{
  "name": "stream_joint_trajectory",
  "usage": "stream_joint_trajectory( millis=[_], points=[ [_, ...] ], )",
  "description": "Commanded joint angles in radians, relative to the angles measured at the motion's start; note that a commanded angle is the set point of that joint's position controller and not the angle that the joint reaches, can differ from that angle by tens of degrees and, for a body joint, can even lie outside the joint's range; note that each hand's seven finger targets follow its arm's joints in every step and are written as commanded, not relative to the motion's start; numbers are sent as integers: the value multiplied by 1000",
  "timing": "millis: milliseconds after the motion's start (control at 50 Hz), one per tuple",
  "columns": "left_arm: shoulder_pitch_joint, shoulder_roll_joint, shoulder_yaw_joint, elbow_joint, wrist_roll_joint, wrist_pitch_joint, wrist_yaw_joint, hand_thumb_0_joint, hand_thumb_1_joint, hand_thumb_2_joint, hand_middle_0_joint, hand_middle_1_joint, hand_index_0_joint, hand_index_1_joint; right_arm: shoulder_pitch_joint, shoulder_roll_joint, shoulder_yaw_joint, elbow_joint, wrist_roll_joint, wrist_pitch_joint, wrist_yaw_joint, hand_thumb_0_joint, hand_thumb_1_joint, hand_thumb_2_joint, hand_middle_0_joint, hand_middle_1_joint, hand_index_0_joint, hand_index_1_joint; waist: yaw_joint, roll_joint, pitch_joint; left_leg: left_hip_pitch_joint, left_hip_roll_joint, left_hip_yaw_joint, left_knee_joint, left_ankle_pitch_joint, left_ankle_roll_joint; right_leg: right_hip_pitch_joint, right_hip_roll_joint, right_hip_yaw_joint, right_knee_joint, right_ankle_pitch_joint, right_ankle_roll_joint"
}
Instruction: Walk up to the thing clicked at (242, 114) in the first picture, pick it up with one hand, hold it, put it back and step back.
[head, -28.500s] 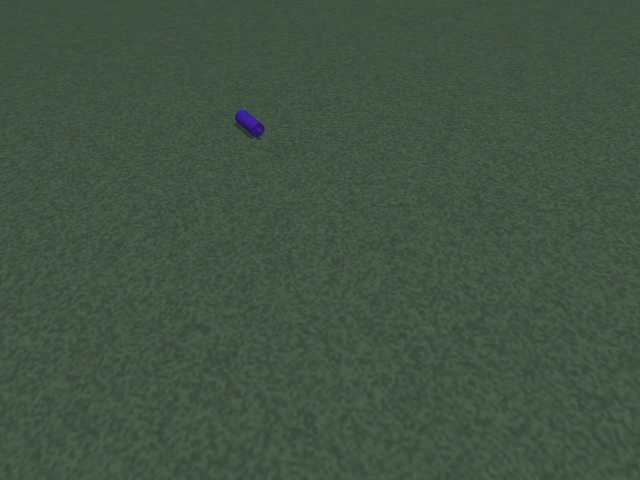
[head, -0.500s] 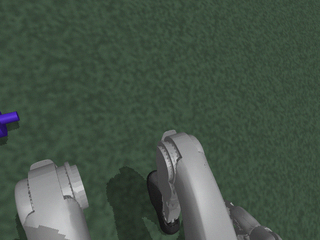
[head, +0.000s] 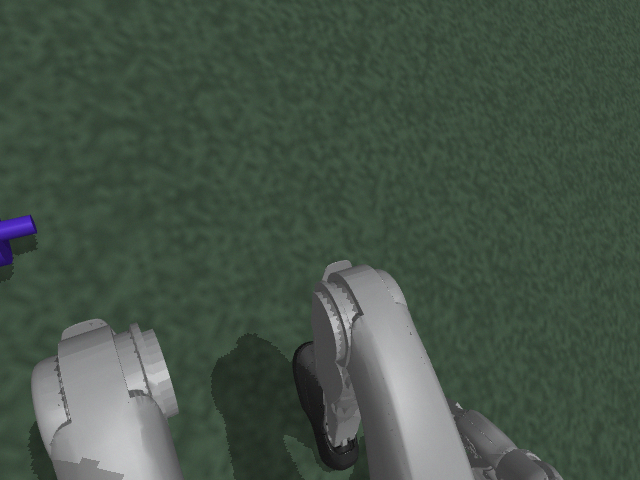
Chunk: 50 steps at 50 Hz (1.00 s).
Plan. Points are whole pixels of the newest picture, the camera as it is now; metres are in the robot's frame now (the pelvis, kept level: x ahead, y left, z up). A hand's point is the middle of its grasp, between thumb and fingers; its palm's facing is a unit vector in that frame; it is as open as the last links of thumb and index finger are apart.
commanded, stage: open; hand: left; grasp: from above
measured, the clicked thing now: out of the picture +0.41 +0.38 -0.25
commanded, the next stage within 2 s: withdraw in 0.24 s
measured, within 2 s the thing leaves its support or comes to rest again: neither
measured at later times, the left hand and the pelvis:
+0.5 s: hand out of the picture +0.40 +0.39 -0.21, palm faces -0.39 -0.19 -0.90, open 13.8 cm; pelvis +0.00 +0.00 +0.00, yaw +0 degrees
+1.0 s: hand out of the picture +0.37 +0.40 -0.04, palm faces -0.54 -0.19 -0.82, open 14.0 cm; pelvis -0.02 -0.01 +0.08, yaw +6 degrees
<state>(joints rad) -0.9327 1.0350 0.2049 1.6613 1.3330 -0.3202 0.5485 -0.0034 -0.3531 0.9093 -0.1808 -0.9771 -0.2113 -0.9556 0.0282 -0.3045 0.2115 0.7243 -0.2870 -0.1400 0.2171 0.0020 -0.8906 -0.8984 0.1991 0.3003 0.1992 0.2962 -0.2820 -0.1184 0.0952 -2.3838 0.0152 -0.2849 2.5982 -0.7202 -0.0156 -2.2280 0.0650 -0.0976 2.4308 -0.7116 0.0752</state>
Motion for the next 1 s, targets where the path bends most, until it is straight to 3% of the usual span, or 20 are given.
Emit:
stream_joint_trajectory(
  millis=[0,40,60,80,100,160,200,240,260,300,360,420,440,500,580,620,700,800,880,980],
  points=[
    [-198,265,21,-86,-22,0,26,0,-483,966,-51,-1058,-74,-1034,159,-326,-98,-9,9,0,-7,0,-887,-896,201,300,201,300,-22,480,-605,529,24,140,-288,235,11,252,24,-160,-174,283,-82],
    [-209,276,30,-102,-22,-3,22,0,-479,976,-51,-1067,-73,-1044,159,-320,-99,-6,14,4,-10,0,-886,-896,201,300,201,300,-16,494,-624,541,26,139,-289,235,10,250,25,-158,-173,277,-86],
    [-233,248,2,-128,-22,-9,17,0,-490,999,-56,-1065,-69,-1050,150,-319,-97,-16,13,1,-9,0,-886,-897,201,300,201,300,-22,512,-620,548,23,141,-295,232,10,253,23,-155,-177,275,-87],
    [-233,268,18,-130,-29,-13,20,0,-479,985,-52,-1081,-74,-1058,137,-319,-96,-19,17,0,-11,0,-888,-897,201,300,201,300,-10,499,-636,551,27,137,-294,222,10,250,24,-158,-180,268,-86],
    [-241,264,4,-121,-20,-15,19,0,-488,1000,-54,-1070,-69,-1055,144,-321,-92,-18,15,-2,-9,0,-887,-897,201,300,201,300,-30,505,-604,540,25,140,-293,218,10,246,23,-158,-173,267,-87],
    [-203,297,48,-107,-17,-29,28,0,-463,1013,-55,-1088,-74,-1068,154,-322,-93,-9,14,8,-15,0,-884,-896,201,300,201,300,-11,495,-629,545,25,140,-290,223,10,259,26,-158,-180,268,-85],
    [-214,272,25,-117,-9,-35,30,0,-459,986,-48,-1087,-73,-1060,144,-319,-91,-14,11,10,-16,0,-884,-896,201,300,201,300,-15,501,-640,548,26,143,-287,233,10,269,25,-155,-184,279,-84],
    [-235,254,1,-83,-3,-36,30,0,-456,965,-44,-1084,-74,-1052,145,-317,-88,-13,4,7,-12,0,-885,-896,201,300,201,300,-42,487,-582,521,26,143,-279,206,11,240,24,-161,-175,262,-82],
    [-209,273,21,-94,-3,-34,33,0,-455,954,-40,-1080,-71,-1047,141,-320,-90,-12,11,9,-15,0,-884,-896,201,300,201,300,-16,488,-603,525,26,143,-288,210,12,250,27,-157,-186,262,-83],
    [-221,284,19,-105,8,-29,36,0,-445,962,-43,-1085,-76,-1050,160,-325,-91,-12,6,7,-15,0,-882,-894,201,300,201,300,-26,498,-619,546,26,146,-276,233,13,264,28,-153,-184,283,-82],
    [-207,290,35,-112,-6,-28,48,0,-515,977,-49,-1023,-71,-1000,147,-322,-86,-12,6,4,-13,0,-896,-897,201,300,201,300,-10,507,-640,571,28,144,-281,260,10,266,27,-160,-171,298,-84],
    [-203,342,76,-193,0,-21,47,0,-516,979,-50,-1022,-69,-1001,137,-323,-97,-18,12,7,-14,0,-897,-897,201,300,201,300,29,573,-709,607,26,149,-296,279,3,273,26,-157,-163,303,-90],
    [-233,332,64,-237,-4,-18,44,0,-526,986,-52,-1020,-67,-1004,152,-314,-98,-9,10,7,-11,0,-899,-899,201,300,201,300,27,599,-703,602,22,160,-297,276,2,271,21,-153,-160,305,-90],
    [-203,351,116,-399,-27,5,26,0,-528,989,-53,-1015,-64,-1002,146,-310,-134,-18,32,15,-8,0,-898,-899,201,300,200,300,92,683,-818,666,19,170,-327,314,-8,265,15,-142,-155,319,-101],
    [-150,279,107,-536,-69,50,-54,0,-528,997,-56,-1007,-61,-1002,155,-290,-196,-31,76,39,-3,0,-898,-900,200,300,200,300,138,699,-869,678,10,185,-386,284,-9,241,0,-115,-191,289,-109],
    [-167,189,34,-558,-96,81,-122,0,-528,1004,-59,-1011,-60,-1009,176,-272,-222,-31,104,57,0,0,-898,-901,200,300,200,300,125,658,-847,657,8,194,-410,243,0,225,-4,-94,-234,260,-108],
    [-182,99,-42,-604,-138,127,-265,0,-515,1007,-56,-1022,-61,-1018,251,-264,-262,-35,146,102,-15,0,-897,-900,200,300,200,300,98,469,-802,613,5,195,-460,187,29,285,-4,-69,-342,229,-98],
    [-178,-23,-157,-562,-216,143,-440,0,-509,1014,-57,-1031,-60,-1028,283,-242,-255,-35,192,141,-67,0,-895,-899,200,300,200,300,50,275,-673,555,1,186,-514,138,58,332,-11,-48,-428,198,-97],
    [-163,24,-128,-558,-258,102,-519,0,-524,1027,-64,-1035,-60,-1040,277,-231,-233,-63,201,156,-105,0,-898,-901,200,300,200,300,83,218,-644,531,-6,192,-542,108,73,368,-24,-23,-460,156,-111],
    [-191,130,-45,-599,-225,-45,-517,0,-541,1037,-76,-1033,-63,-1047,240,-205,-201,-81,190,167,-132,0,-903,-903,200,300,200,300,123,304,-721,594,-8,205,-526,174,50,373,-29,-15,-424,190,-113]
  ],
)
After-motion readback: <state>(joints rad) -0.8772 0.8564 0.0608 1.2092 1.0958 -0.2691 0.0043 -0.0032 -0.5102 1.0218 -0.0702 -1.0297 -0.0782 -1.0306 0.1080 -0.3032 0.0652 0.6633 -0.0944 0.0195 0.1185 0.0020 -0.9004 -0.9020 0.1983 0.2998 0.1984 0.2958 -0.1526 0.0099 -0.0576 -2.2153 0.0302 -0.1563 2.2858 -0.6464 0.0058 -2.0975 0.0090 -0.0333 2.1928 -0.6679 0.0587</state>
